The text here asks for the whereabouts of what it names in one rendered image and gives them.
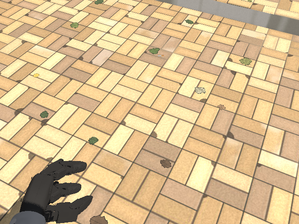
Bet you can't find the robot left forearm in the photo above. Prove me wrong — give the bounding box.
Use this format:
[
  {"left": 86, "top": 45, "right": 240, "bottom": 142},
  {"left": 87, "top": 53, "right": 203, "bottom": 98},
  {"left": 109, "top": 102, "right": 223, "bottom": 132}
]
[{"left": 9, "top": 211, "right": 46, "bottom": 224}]

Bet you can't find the robot left hand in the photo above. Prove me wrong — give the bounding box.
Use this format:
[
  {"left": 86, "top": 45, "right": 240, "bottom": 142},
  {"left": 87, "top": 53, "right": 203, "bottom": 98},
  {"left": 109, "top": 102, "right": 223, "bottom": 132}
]
[{"left": 20, "top": 159, "right": 93, "bottom": 224}]

